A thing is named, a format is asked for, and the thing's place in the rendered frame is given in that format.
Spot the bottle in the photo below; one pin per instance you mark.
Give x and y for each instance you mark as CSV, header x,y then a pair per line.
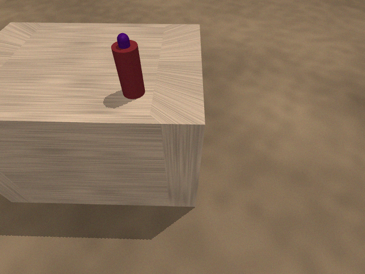
x,y
127,61

